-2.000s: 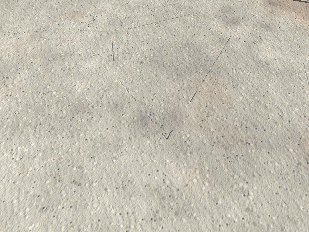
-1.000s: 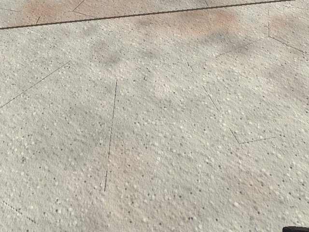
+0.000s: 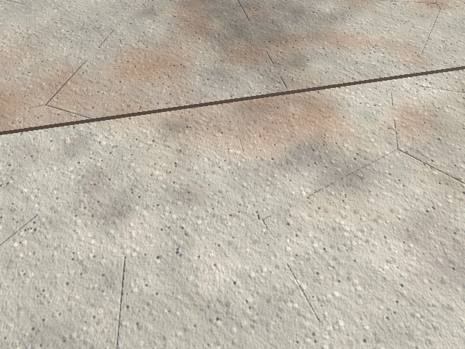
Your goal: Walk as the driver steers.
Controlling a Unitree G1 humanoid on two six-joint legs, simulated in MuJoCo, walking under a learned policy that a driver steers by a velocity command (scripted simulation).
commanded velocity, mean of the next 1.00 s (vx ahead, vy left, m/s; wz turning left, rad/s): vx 0.22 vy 0.00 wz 0.15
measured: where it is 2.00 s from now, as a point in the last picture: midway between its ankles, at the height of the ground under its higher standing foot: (174, 256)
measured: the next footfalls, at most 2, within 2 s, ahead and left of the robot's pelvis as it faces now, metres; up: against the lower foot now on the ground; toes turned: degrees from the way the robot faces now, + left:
left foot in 0.22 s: +0.28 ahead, +0.14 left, +0.00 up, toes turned +0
right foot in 0.50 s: +0.20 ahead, -0.11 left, +0.00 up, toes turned +0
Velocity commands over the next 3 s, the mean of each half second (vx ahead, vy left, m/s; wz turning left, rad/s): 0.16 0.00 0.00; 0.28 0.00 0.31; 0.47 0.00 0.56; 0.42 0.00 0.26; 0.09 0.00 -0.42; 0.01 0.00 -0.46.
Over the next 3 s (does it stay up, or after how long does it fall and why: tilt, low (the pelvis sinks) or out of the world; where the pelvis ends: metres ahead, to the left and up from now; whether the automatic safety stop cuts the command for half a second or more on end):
stays up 0.87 0.39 0.00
